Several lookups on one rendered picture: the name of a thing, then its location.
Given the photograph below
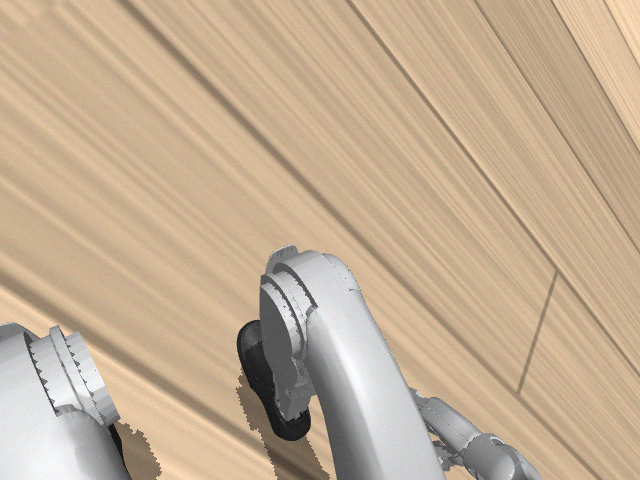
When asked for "left robot foot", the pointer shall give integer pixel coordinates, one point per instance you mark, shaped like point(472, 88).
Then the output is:
point(117, 442)

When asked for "right robot arm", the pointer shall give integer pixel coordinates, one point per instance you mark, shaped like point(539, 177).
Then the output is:
point(487, 457)

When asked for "right robot hand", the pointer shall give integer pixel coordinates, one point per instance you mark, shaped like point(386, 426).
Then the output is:
point(453, 429)

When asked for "right robot foot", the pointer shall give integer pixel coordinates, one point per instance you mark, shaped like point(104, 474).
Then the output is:
point(260, 379)

